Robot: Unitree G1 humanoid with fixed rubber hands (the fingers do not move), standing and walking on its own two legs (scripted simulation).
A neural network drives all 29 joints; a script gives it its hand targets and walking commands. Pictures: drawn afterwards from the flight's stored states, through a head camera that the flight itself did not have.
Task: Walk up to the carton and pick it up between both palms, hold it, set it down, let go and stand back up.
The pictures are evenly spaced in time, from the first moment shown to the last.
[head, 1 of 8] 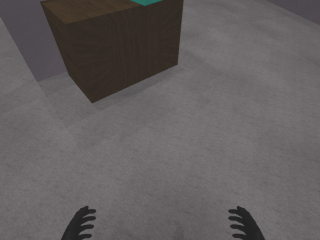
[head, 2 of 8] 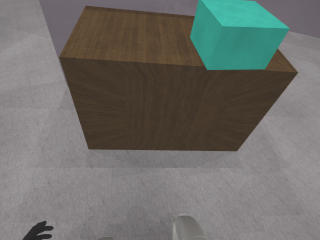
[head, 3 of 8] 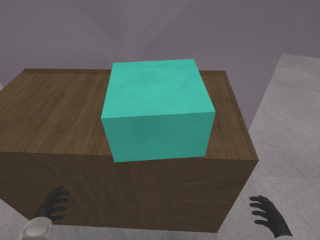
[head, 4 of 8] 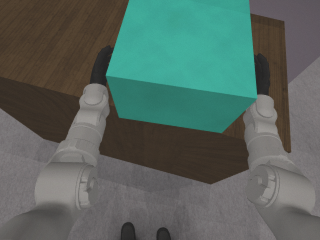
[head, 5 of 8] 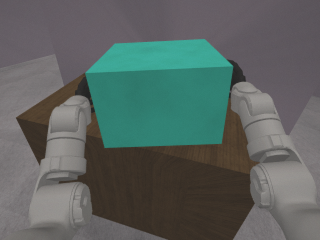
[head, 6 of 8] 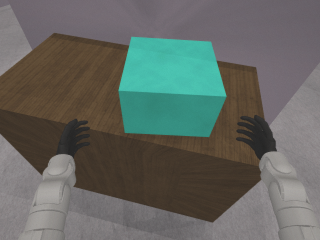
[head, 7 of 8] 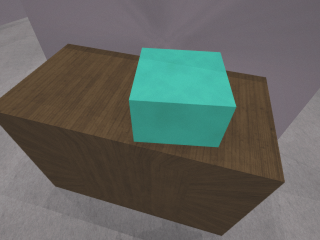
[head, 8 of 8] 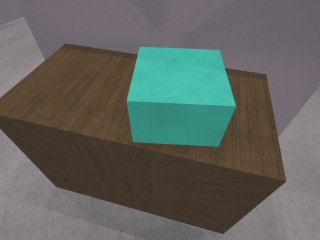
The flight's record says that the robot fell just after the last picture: no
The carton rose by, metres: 0.22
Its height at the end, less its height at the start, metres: +0.00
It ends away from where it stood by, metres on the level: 0.07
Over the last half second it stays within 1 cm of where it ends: yes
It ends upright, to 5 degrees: yes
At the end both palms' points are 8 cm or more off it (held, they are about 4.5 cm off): yes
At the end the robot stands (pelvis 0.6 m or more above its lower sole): yes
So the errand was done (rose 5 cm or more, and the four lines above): yes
